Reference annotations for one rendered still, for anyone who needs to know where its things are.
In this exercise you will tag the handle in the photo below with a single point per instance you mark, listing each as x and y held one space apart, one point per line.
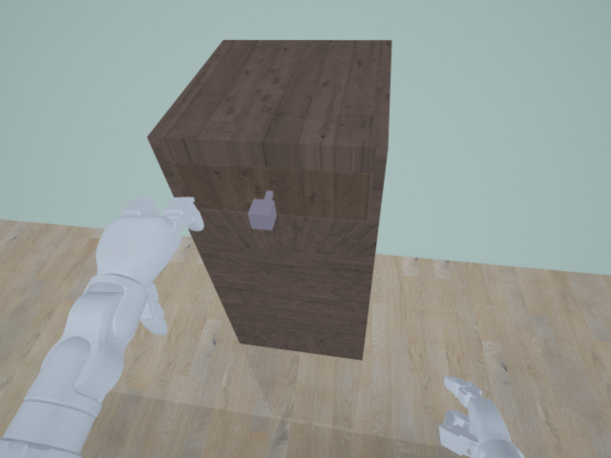
262 213

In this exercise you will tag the drawer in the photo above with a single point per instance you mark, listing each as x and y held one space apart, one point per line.
297 192

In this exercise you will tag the cabinet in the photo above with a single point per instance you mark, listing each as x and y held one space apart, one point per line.
300 104

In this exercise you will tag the left robot hand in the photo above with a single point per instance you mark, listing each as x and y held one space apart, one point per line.
141 242

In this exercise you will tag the left robot forearm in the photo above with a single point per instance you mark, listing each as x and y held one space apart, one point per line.
77 373

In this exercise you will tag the right robot hand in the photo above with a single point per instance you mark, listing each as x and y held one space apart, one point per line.
463 434

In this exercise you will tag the right robot forearm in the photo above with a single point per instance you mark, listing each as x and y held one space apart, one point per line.
497 448

